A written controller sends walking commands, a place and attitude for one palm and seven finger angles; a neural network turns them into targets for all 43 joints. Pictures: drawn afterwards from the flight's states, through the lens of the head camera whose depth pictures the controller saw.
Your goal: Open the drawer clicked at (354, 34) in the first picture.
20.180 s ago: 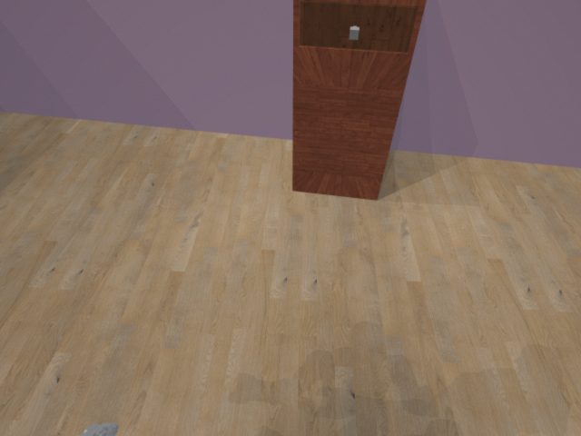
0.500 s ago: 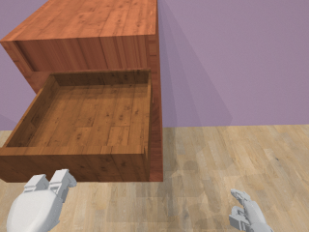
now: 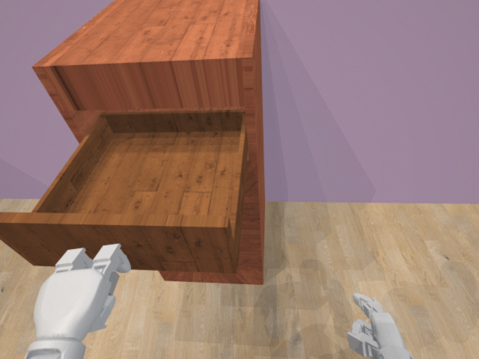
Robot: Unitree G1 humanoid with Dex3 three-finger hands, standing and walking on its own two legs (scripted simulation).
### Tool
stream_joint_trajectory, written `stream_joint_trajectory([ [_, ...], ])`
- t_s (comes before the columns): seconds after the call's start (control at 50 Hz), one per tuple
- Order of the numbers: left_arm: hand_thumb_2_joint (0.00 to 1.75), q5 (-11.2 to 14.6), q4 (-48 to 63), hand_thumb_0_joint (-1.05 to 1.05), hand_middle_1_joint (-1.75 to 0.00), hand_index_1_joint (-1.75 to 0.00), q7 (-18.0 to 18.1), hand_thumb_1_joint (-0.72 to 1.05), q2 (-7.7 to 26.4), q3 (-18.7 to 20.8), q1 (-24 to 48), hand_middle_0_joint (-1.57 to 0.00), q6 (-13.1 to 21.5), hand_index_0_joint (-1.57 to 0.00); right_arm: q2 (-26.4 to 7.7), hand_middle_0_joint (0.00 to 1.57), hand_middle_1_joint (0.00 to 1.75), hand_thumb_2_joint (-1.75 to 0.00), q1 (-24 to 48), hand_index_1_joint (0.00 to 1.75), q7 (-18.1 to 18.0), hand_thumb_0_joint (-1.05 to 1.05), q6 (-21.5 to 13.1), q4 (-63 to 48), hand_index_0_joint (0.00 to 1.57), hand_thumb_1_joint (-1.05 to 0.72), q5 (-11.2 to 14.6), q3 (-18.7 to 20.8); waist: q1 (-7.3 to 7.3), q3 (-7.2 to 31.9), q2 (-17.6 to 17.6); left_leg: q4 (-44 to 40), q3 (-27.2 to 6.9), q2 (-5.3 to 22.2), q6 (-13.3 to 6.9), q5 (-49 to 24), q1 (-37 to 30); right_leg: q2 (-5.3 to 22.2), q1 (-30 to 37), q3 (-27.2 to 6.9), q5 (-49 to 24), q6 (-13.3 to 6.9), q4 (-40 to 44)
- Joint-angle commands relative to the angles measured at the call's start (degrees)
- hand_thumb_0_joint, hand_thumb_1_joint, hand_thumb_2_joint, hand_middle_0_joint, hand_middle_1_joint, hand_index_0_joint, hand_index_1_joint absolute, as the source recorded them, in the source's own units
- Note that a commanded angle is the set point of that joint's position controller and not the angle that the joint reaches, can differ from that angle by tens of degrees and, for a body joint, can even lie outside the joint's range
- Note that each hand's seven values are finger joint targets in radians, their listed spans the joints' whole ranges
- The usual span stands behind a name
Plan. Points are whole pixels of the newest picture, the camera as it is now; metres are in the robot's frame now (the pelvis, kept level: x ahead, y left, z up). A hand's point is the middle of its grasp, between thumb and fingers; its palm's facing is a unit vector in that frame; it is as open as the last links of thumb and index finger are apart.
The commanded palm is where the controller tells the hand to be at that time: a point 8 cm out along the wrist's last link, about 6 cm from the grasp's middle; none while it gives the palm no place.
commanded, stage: open the thumb to release the handle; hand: left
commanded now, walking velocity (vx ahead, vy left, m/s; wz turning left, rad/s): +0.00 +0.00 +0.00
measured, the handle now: (107, 270) +0.22 +0.24 +0.07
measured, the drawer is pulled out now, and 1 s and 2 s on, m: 0.30 0.30 0.30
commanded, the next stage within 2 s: lift the hand off the handle in 0.22 s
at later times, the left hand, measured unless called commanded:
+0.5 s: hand (98, 304) +0.18 +0.24 +0.05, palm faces +0.03 -0.09 -1.00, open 13.6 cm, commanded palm +0.16 +0.25 +0.10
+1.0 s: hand (81, 285) +0.19 +0.25 +0.10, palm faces +0.10 -0.09 -0.99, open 13.4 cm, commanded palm +0.16 +0.25 +0.16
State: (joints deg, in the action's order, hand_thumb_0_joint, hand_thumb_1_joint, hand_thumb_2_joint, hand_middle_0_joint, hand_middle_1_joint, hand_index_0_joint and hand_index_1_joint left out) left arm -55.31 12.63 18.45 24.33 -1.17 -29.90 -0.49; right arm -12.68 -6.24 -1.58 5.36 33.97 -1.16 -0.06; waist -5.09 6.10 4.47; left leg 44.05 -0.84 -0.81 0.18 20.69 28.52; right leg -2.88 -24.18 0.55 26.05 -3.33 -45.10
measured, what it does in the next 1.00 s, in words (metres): stands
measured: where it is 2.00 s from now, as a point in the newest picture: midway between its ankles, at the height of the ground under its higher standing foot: outside the picture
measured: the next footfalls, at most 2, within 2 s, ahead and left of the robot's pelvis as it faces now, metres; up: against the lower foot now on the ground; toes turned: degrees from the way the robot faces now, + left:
none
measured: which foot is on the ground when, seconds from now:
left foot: down 0.00-1.00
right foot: down 0.00-1.00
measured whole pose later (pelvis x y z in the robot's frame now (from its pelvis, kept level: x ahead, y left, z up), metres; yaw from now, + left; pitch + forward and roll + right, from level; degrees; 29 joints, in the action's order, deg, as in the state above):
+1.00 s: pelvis +0.00 +0.01 +0.01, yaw +0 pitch +3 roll +0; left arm -52.7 18.9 13.4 26.2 -0.6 -27.8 -3.5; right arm -13.5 -6.2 -2.0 5.3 34.1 -0.4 -0.4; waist -5.7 4.8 5.3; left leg 38.6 -0.9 -1.3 -0.6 18.4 22.8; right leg -2.4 -18.0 0.3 23.2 -2.4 -38.6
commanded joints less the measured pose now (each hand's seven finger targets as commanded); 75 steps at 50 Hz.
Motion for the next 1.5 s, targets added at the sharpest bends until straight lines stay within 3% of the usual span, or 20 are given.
stream_joint_trajectory([
  [0.0,0.45,0.05,9.44,0.00,-1.24,-1.24,1.29,-0.15,10.35,9.33,4.93,-0.32,-1.10,-0.32,-5.52,0.20,0.30,-0.90,9.25,0.30,-0.77,0.00,-3.22,-9.71,0.20,-0.90,0.01,1.42,-0.11,4.41,-4.51,-5.03,0.88,-1.69,-2.26,-9.83,-9.01,1.90,-1.30,-4.00,-16.80,2.12,12.07],
  [0.1,0.30,-0.18,8.69,0.00,-1.20,-1.20,0.46,-0.50,10.72,9.79,6.91,-0.30,0.62,-0.30,-5.44,0.20,0.30,-0.90,8.95,0.30,-1.01,0.00,-3.83,-9.25,0.20,-0.90,-0.22,1.54,-0.15,3.84,-4.46,-5.29,0.88,-1.92,-2.31,-10.34,-9.74,2.04,-0.79,-4.32,-17.64,2.11,13.06],
  [0.12,0.30,-0.26,8.65,0.00,-1.20,-1.20,0.33,-0.50,9.58,8.86,5.81,-0.30,0.88,-0.30,-5.27,0.20,0.30,-0.90,8.91,0.30,-0.88,0.00,-3.96,-9.36,0.20,-0.90,-0.26,1.56,-0.46,4.12,-3.98,-5.49,0.96,-1.94,-2.34,-10.16,-9.97,2.03,-0.89,-3.84,-17.03,2.13,12.87],
  [0.24,0.30,-0.31,8.26,0.00,-1.20,-1.20,0.98,-0.50,11.27,11.01,5.19,-0.30,2.09,-0.30,-5.50,0.20,0.30,-0.90,8.61,0.30,-0.76,0.00,-4.17,-8.82,0.20,-0.90,-0.36,2.07,-0.90,5.05,-3.63,-5.21,0.97,-2.11,-2.22,-11.50,-9.67,2.00,-0.10,-4.03,-19.89,1.99,12.48],
  [0.28,0.30,-0.29,9.07,0.00,-1.20,-1.20,1.19,-0.50,10.19,9.77,6.20,-0.30,2.10,-0.30,-5.49,0.20,0.30,-0.90,8.66,0.30,-0.60,0.00,-3.93,-9.10,0.20,-0.90,-0.34,2.08,-0.38,5.05,-3.97,-5.11,0.98,-2.14,-2.23,-11.61,-9.43,2.09,-0.39,-3.52,-20.43,2.14,12.05],
  [0.3,0.30,0.01,7.67,0.00,-1.20,-1.20,1.09,-0.50,7.64,7.90,3.36,-0.30,1.86,-0.30,-5.43,0.20,0.30,-0.90,8.52,0.30,-0.30,0.00,-4.10,-9.29,0.20,-0.90,-0.49,2.22,-0.52,5.15,-4.67,-4.93,0.94,-2.05,-2.13,-11.81,-9.20,1.97,-0.49,-3.47,-20.41,2.09,11.97],
  [0.4,0.30,-0.83,9.14,0.00,-1.20,-1.20,2.48,-0.50,11.06,10.71,5.38,-0.30,1.87,-0.30,-5.83,0.20,0.30,-0.90,8.32,0.30,-0.19,0.00,-3.56,-9.02,0.20,-0.90,-0.47,2.35,-0.42,6.42,-3.35,-4.44,0.81,-1.94,-2.03,-11.93,-8.77,1.67,-1.07,-3.58,-20.47,1.76,10.81],
  [0.42,0.30,-0.88,8.79,0.00,-1.20,-1.20,2.63,-0.50,9.65,9.41,5.99,-0.30,1.69,-0.30,-5.58,0.20,0.30,-0.90,8.10,0.30,-0.21,0.00,-3.55,-9.04,0.20,-0.90,-0.54,2.33,-0.14,6.37,-4.54,-4.13,0.96,-1.97,-2.21,-11.74,-8.58,2.00,-1.31,-3.36,-20.88,2.06,10.68],
  [0.48,0.30,-0.86,8.04,0.00,-1.20,-1.20,3.01,-0.50,10.45,10.52,5.93,-0.30,1.53,-0.30,-5.61,0.20,0.30,-0.90,7.89,0.30,-0.40,0.00,-3.49,-8.67,0.20,-0.90,-0.34,2.59,-0.44,7.67,-3.20,-4.11,0.89,-1.89,-2.13,-12.48,-8.69,1.75,-0.75,-3.14,-22.12,1.93,9.94],
  [0.56,0.30,-0.25,7.58,0.00,-1.20,-1.20,3.15,-0.50,10.52,10.89,5.68,-0.30,0.88,-0.30,-5.62,0.20,0.30,-0.90,8.18,0.30,-0.47,0.00,-3.07,-8.71,0.20,-0.90,-0.05,2.52,-0.29,7.16,-4.77,-4.17,0.79,-1.86,-2.05,-12.59,-7.88,1.68,-0.46,-2.96,-23.19,2.08,9.65],
  [0.72,0.30,0.55,14.93,0.00,-1.20,-1.20,3.38,-0.50,11.62,10.91,8.66,-0.30,-0.12,-0.30,-5.16,0.20,0.30,-0.90,9.08,0.30,-0.75,0.00,-3.34,-9.67,0.20,-0.90,0.18,1.99,-0.58,8.72,-0.85,-5.43,0.50,-1.42,-2.06,-12.95,-11.90,1.59,-0.33,-2.35,-18.25,1.69,11.01],
  [0.84,0.30,1.85,17.14,0.00,-1.20,-1.20,0.39,-0.50,11.72,9.77,10.08,-0.30,-2.02,-0.30,-5.44,0.20,0.30,-0.90,9.97,0.30,-0.74,0.00,-3.42,-9.88,0.20,-0.90,0.74,1.47,-0.44,5.82,-2.07,-7.93,0.30,-0.91,-2.06,-13.40,-13.35,1.54,0.99,-1.28,-17.22,2.01,13.01],
  [0.9,0.30,2.17,19.49,0.00,-1.20,-1.20,-0.98,-0.50,12.89,10.84,7.67,-0.30,-2.89,-0.30,-5.76,0.20,0.30,-0.90,10.32,0.30,-0.76,0.00,-3.41,-10.49,0.20,-0.90,0.85,1.12,-1.23,6.87,-1.67,-8.68,0.43,-0.79,-2.02,-15.46,-14.96,1.62,3.16,-1.72,-19.35,1.95,14.19],
  [0.92,0.30,2.35,20.08,0.00,-1.20,-1.20,-1.72,-0.50,11.04,8.64,8.30,-0.30,-3.21,-0.30,-5.53,0.20,0.30,-0.90,10.23,0.30,-0.62,0.00,-3.41,-10.38,0.20,-0.90,0.81,0.91,-0.80,5.89,-1.75,-9.14,0.55,-0.77,-2.13,-15.43,-15.17,1.90,3.01,-0.99,-19.27,2.17,14.16],
  [0.94,0.30,2.74,19.21,0.00,-1.20,-1.20,-2.58,-0.50,11.44,9.11,8.05,-0.30,-3.45,-0.30,-5.58,0.20,0.30,-0.90,10.05,0.30,-0.61,0.00,-3.35,-10.14,0.20,-0.90,0.95,0.95,-0.68,4.16,-3.02,-9.68,0.47,-0.64,-2.14,-15.20,-14.77,1.79,3.09,-0.68,-19.10,2.27,14.69],
  [1.0,0.30,3.11,21.63,0.00,-1.20,-1.20,-5.16,-0.50,10.55,7.57,9.39,-0.30,-4.66,-0.30,-5.92,0.20,0.30,-0.90,11.06,0.30,-0.36,0.00,-2.96,-10.73,0.20,-0.90,1.29,0.71,-0.81,4.73,-1.40,-11.02,0.57,-0.40,-2.13,-16.26,-16.95,1.82,4.60,-0.80,-19.25,2.19,16.14],
  [1.06,0.30,3.40,22.21,0.00,-1.20,-1.20,-7.57,-0.50,12.21,7.90,9.66,-0.30,-5.12,-0.30,-6.17,0.20,0.30,-0.90,10.48,0.30,-0.56,0.00,-2.63,-10.77,0.20,-0.90,1.15,0.42,-1.06,2.92,-3.49,-12.35,0.79,-0.37,-2.32,-16.24,-17.10,2.08,5.74,-0.35,-19.18,2.63,17.44],
  [1.24,0.30,4.73,25.45,0.00,-1.20,-1.20,-11.51,-0.50,14.43,9.96,11.54,-0.30,-5.39,-0.30,-6.27,0.20,0.30,-0.90,11.08,0.30,-0.27,0.00,-2.55,-10.67,0.20,-0.90,1.65,-0.15,-1.35,1.54,-1.90,-15.22,0.72,0.18,-2.04,-18.11,-20.05,2.00,8.94,0.17,-19.22,2.46,20.65],
  [1.3,0.30,5.54,26.79,0.00,-1.20,-1.20,-12.47,-0.50,13.65,10.04,10.76,-0.30,-6.30,-0.30,-6.22,0.20,0.30,-0.90,12.72,0.30,0.20,0.00,-2.59,-11.55,0.20,-0.90,2.26,-0.64,-1.67,1.90,-0.34,-15.94,0.29,0.48,-1.83,-18.98,-20.68,1.85,10.16,0.13,-19.60,2.17,21.09],
  [1.48,0.30,6.07,27.33,0.00,-1.20,-1.20,-16.51,-0.50,15.83,9.17,19.50,-0.30,-8.02,-0.30,-6.22,0.20,0.30,-0.90,13.28,0.30,0.51,0.00,-2.54,-10.67,0.20,-0.90,2.38,-1.00,-1.51,1.27,-1.18,-18.86,0.30,0.16,-1.91,-18.35,-22.03,2.00,12.10,0.57,-17.50,2.47,23.00],
])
